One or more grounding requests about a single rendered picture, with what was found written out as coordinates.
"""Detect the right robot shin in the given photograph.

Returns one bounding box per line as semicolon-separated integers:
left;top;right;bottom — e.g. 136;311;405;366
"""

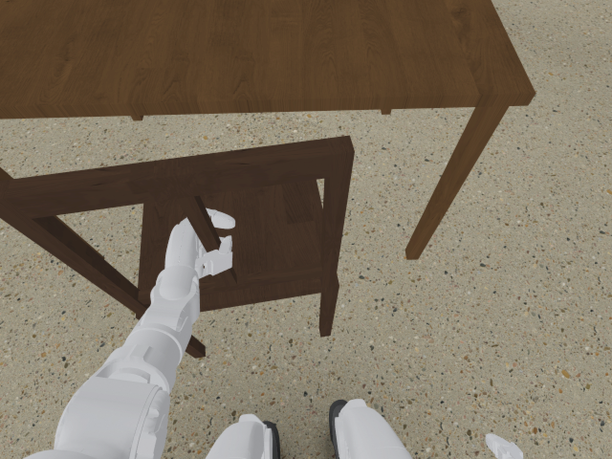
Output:
340;399;368;414

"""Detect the robot right hand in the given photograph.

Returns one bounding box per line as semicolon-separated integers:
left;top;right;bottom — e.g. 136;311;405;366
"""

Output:
486;433;523;459

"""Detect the robot left upper arm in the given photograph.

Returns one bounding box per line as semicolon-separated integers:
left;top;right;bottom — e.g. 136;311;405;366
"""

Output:
23;377;170;459

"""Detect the table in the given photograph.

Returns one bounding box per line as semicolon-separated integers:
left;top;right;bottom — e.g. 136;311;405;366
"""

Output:
0;0;536;260

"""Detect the left robot forearm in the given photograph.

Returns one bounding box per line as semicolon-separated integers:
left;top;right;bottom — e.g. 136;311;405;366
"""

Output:
54;266;200;449

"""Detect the robot left hand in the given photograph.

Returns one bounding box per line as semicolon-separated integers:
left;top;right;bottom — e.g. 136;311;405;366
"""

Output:
164;208;235;279

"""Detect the robot right thigh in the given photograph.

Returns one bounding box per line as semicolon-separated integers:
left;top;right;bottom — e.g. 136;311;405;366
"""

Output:
335;406;412;459

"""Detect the chair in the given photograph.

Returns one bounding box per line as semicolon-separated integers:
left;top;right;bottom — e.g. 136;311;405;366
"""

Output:
0;135;355;359

